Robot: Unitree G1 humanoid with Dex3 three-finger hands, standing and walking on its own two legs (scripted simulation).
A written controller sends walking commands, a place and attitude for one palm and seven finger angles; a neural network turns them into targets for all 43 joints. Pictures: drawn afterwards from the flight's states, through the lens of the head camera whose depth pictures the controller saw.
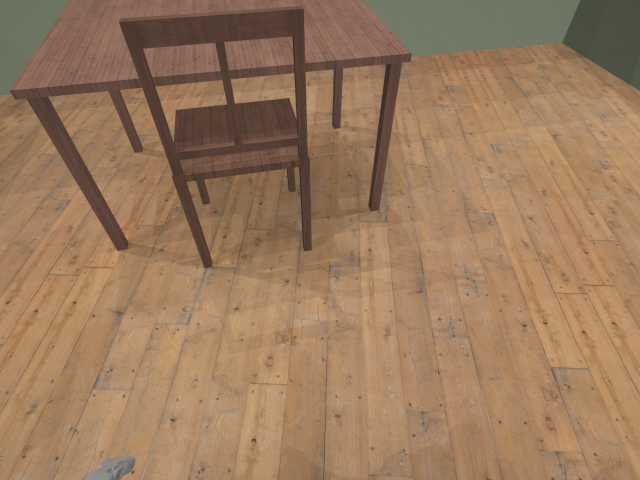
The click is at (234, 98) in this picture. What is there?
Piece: chair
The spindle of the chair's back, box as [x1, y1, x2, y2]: [215, 42, 241, 144]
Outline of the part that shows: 215,43 235,144 240,144 241,141 223,42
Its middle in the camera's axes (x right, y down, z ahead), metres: -0.26 -0.40 +1.09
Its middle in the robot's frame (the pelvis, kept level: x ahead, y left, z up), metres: +1.07 +0.31 -0.06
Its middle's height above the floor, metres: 0.71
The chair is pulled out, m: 0.00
